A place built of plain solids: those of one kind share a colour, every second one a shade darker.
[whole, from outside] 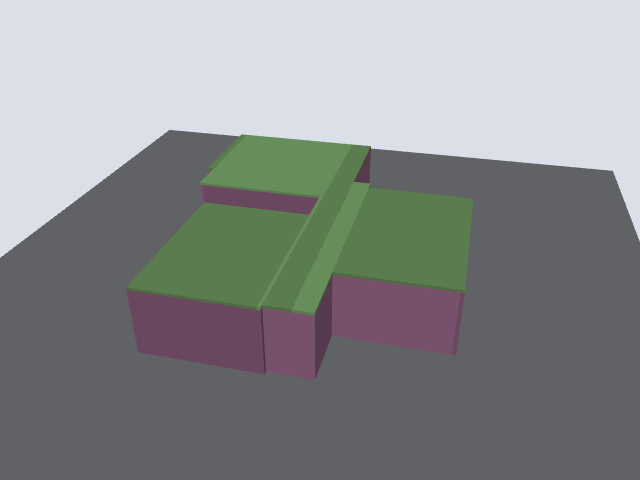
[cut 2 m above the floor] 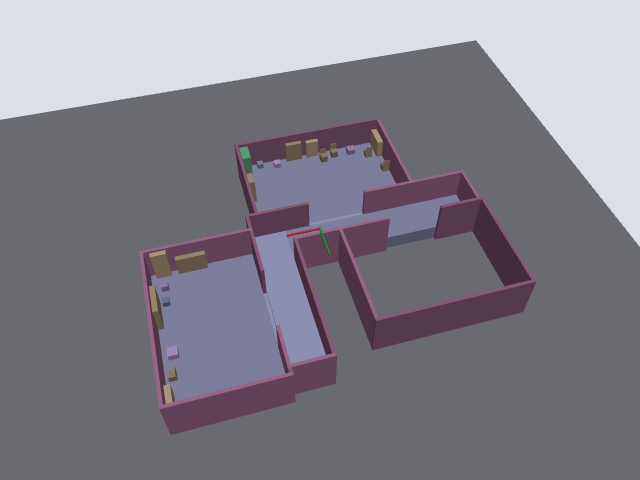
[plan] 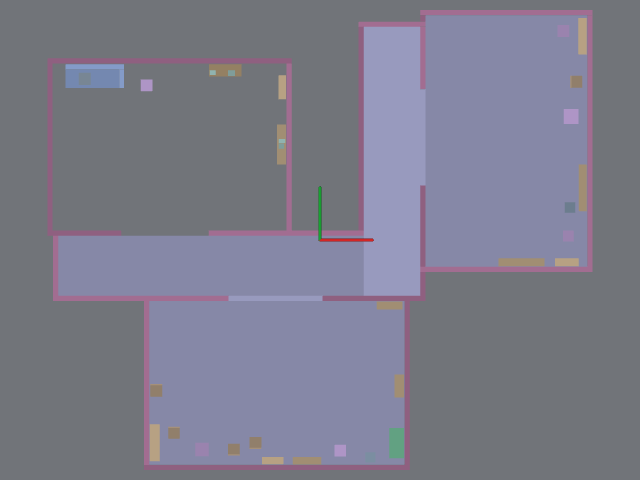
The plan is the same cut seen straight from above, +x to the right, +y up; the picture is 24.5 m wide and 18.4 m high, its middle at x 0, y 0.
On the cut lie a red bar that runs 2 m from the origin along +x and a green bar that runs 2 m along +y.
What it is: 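A storey of a split-level house; a hall and three lower rooms open beside it; the rooms' floors lie 1.03 m, 0.178 m and not at all below the hall's; a bare drop, one riser, a flush line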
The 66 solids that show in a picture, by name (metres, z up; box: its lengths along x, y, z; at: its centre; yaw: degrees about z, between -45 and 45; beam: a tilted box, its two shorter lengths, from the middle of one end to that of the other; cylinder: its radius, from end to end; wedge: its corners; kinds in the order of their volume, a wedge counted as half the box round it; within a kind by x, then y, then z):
{
 "floor_1": {"box": [11.71, 2.3, 1.08], "at": [-4.18, -0.99, 0.49]},
 "floor_2": {"box": [3.6, 0.2, 1.08], "at": [-1.71, -2.24, 0.49]},
 "floor_3": {"box": [9.79, 6.28, 1.08], "at": [-1.65, -5.48, 0.49]},
 "floor_4": {"box": [2.16, 10.31, 1.08], "at": [2.76, 3.02, 0.49]},
 "floor_5": {"box": [0.2, 3.69, 0.9], "at": [3.94, 3.94, 0.4]},
 "floor_6": {"box": [6.21, 9.64, 0.9], "at": [7.15, 3.8, 0.4]},
 "wall_1": {"box": [0.2, 6.4, 3.9], "at": [-10.35, 3.56, 1.9]},
 "wall_2": {"box": [0.2, 2.3, 3.9], "at": [-10.13, -0.99, 1.9]},
 "wall_3": {"box": [2.84, 0.2, 3.9], "at": [-9.03, 0.26, 1.9]},
 "wall_4": {"box": [6.72, 0.2, 3.9], "at": [-6.87, -2.24, 1.9]},
 "wall_5": {"box": [0.2, 6.28, 3.9], "at": [-6.65, -5.48, 1.9]},
 "wall_6": {"box": [9.37, 0.2, 3.9], "at": [-5.77, 6.86, 1.9]},
 "wall_7": {"box": [10.19, 0.2, 3.9], "at": [-1.65, -8.72, 1.9]},
 "wall_8": {"box": [5.95, 0.2, 3.9], "at": [-1.3, 0.26, 1.9]},
 "wall_9": {"box": [0.2, 6.4, 3.9], "at": [-1.18, 3.56, 1.9]},
 "wall_10": {"box": [0.2, 7.81, 3.9], "at": [1.58, 4.27, 1.9]},
 "wall_11": {"box": [3.95, 0.2, 3.9], "at": [2.07, -2.24, 1.9]},
 "wall_12": {"box": [2.56, 0.2, 3.9], "at": [2.76, 8.27, 1.9]},
 "wall_13": {"box": [0.2, 6.28, 3.9], "at": [3.34, -5.48, 1.9]},
 "wall_14": {"box": [0.2, 0.91, 3.9], "at": [3.94, -1.68, 1.9]},
 "wall_15": {"box": [0.2, 3.11, 3.9], "at": [3.94, 0.53, 1.9]},
 "wall_16": {"box": [0.2, 2.39, 3.9], "at": [3.94, 6.98, 1.9]},
 "wall_17": {"box": [6.61, 0.2, 3.9], "at": [7.15, -1.12, 1.9]},
 "wall_18": {"box": [6.61, 0.2, 3.9], "at": [7.15, 8.72, 1.9]},
 "wall_19": {"box": [0.2, 9.64, 3.9], "at": [10.35, 3.8, 1.9]},
 "roof_1": {"box": [9.37, 6.6, 0.16], "at": [-5.77, 3.66, 3.93]},
 "roof_2": {"box": [14.27, 1.11, 0.16], "at": [-3.1, -1.78, 3.93]},
 "roof_3": {"box": [10.19, 6.48, 0.16], "at": [-1.65, -5.58, 3.93]},
 "roof_4": {"box": [20.9, 0.2, 0.16], "at": [0.0, 0.26, 3.93]},
 "roof_5": {"box": [20.68, 1.39, 0.16], "at": [0.11, -0.53, 3.93]},
 "roof_6": {"box": [8.97, 8.01, 0.16], "at": [5.96, 4.37, 3.93]},
 "roof_7": {"box": [6.61, 0.45, 0.16], "at": [7.15, 8.6, 3.93]},
 "case_1": {"box": [0.39, 1.42, 1.3], "at": [-6.33, -7.77, 1.68]},
 "case_2": {"box": [0.83, 0.28, 1.32], "at": [-1.81, -8.46, 1.69]},
 "case_3": {"box": [0.35, 1.54, 0.96], "at": [-1.48, 3.66, 0.43]},
 "case_4": {"box": [0.29, 0.92, 1.47], "at": [-1.45, 5.86, 0.68]},
 "case_5": {"box": [1.1, 0.29, 1.42], "at": [-0.5, -8.46, 1.74]},
 "case_6": {"box": [0.99, 0.31, 1.75], "at": [2.67, -2.51, 1.9]},
 "case_7": {"box": [0.37, 0.89, 1.77], "at": [3.04, -5.6, 1.91]},
 "case_8": {"box": [1.77, 0.31, 1.3], "at": [7.72, -0.85, 1.5]},
 "case_9": {"box": [0.92, 0.31, 2.07], "at": [9.46, -0.85, 1.88]},
 "case_10": {"box": [0.34, 1.41, 1.26], "at": [10.06, 7.81, 1.48]},
 "case_11": {"box": [0.32, 1.8, 1.76], "at": [10.07, 2.0, 1.73]},
 "wardrobe_1": {"box": [0.57, 1.17, 2.05], "at": [2.94, -7.79, 2.05]},
 "sofa_1": {"box": [0.18, 0.72, 0.67], "at": [-9.67, 6.18, 0.28]},
 "sofa_2": {"box": [1.88, 0.72, 0.49], "at": [-8.64, 6.18, 0.2]},
 "sofa_3": {"box": [2.24, 0.2, 0.92], "at": [-8.64, 6.64, 0.41]},
 "sofa_4": {"box": [0.18, 0.72, 0.67], "at": [-7.61, 6.18, 0.28]},
 "pouf_1": {"box": [0.45, 0.45, 0.48], "at": [-6.64, 5.93, 0.19]},
 "pouf_2": {"box": [0.52, 0.52, 0.39], "at": [-4.52, -8.03, 1.22]},
 "pouf_3": {"box": [0.45, 0.45, 0.38], "at": [0.78, -8.07, 1.21]},
 "pouf_4": {"box": [0.46, 0.46, 0.38], "at": [9.33, 8.01, 1.04]},
 "pouf_5": {"box": [0.42, 0.42, 0.45], "at": [9.52, 0.15, 1.07]},
 "pouf_6": {"box": [0.57, 0.57, 0.44], "at": [9.62, 4.73, 1.07]},
 "sideboard_1": {"box": [1.25, 0.48, 0.89], "at": [-3.63, 6.5, 0.4]},
 "chair_1": {"box": [0.46, 0.44, 0.46], "at": [-6.28, -5.79, 1.26]},
 "chair_2": {"box": [0.46, 0.048, 0.95], "at": [-6.28, -5.54, 1.5]},
 "chair_3": {"box": [0.45, 0.41, 0.45], "at": [-5.6, -7.41, 1.25]},
 "chair_4": {"box": [0.45, 0.05, 0.95], "at": [-5.6, -7.18, 1.5]},
 "chair_5": {"box": [0.46, 0.41, 0.46], "at": [-3.3, -8.01, 1.26]},
 "chair_6": {"box": [0.46, 0.41, 0.45], "at": [-2.48, -7.76, 1.25]},
 "chair_7": {"box": [0.41, 0.47, 0.42], "at": [9.85, 6.06, 1.06]},
 "basket_1": {"box": [0.4, 0.4, 0.35], "at": [1.93, -8.33, 1.2]},
 "basket_2": {"box": [0.4, 0.4, 0.38], "at": [9.58, 1.25, 1.04]},
 "cushion_1": {"box": [0.47, 0.47, 0.11], "at": [-9.02, 6.18, 0.5]},
 "books_1": {"box": [0.27, 0.22, 0.08], "at": [-3.39, 6.4, 0.88]}
}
